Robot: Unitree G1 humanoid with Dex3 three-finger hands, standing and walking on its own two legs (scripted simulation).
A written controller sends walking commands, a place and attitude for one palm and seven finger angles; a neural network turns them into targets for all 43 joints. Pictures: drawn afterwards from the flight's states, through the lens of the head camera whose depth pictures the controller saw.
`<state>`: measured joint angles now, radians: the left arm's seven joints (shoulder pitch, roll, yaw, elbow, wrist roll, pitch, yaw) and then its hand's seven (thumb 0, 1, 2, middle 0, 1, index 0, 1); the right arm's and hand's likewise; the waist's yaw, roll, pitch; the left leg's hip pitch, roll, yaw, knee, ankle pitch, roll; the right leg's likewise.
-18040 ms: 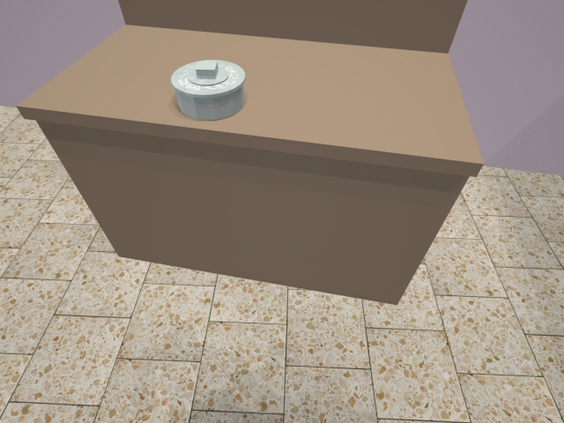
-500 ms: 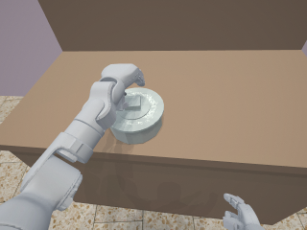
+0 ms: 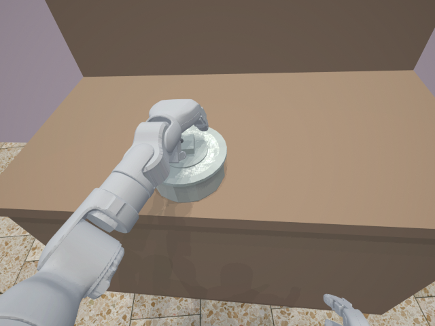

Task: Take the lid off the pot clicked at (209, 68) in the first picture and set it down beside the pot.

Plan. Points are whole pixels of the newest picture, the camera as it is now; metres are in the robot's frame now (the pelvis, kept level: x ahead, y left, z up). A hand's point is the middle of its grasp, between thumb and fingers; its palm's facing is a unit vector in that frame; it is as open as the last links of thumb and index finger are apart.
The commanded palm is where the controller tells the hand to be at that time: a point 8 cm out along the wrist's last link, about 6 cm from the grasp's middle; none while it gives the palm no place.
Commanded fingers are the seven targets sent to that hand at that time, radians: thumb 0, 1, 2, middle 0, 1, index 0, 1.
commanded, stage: lower the open fingers around the knob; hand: left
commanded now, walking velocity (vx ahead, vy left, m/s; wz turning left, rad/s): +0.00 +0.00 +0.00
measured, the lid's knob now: (183, 144) +0.47 +0.08 +0.08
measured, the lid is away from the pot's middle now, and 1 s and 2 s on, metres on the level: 0.00 0.00 0.00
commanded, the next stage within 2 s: close the fingers and squeeze the knob in 0.64 s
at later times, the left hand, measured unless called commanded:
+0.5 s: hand (178, 147) +0.44 +0.08 +0.10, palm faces -0.31 -0.03 -0.95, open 10.1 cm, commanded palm +0.42 +0.09 +0.16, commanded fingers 0.00 -0.30 1.45 -0.84 -0.08 -0.84 -0.08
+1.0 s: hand (177, 147) +0.44 +0.09 +0.10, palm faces -0.30 -0.03 -0.95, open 9.8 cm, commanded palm +0.43 +0.09 +0.16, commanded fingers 0.00 -0.05 1.16 -0.64 -0.68 -0.64 -0.68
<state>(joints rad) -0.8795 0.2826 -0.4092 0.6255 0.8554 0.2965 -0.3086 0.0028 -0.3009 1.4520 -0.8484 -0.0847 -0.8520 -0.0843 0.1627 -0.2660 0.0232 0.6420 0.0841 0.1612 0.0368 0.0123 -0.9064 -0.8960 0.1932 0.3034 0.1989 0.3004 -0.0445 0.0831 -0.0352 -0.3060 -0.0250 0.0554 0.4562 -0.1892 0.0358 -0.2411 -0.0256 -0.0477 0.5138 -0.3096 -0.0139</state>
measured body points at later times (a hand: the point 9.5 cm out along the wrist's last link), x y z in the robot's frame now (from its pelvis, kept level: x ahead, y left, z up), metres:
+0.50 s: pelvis +0.01 +0.00 +0.00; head +0.03 -0.04 +0.45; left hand +0.45 +0.08 +0.16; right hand +0.13 -0.25 -0.13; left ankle +0.03 +0.10 -0.74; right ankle -0.03 -0.11 -0.74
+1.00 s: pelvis +0.01 +0.00 +0.00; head +0.03 -0.03 +0.45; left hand +0.45 +0.09 +0.15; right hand +0.15 -0.23 -0.12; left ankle +0.03 +0.10 -0.74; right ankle -0.03 -0.11 -0.74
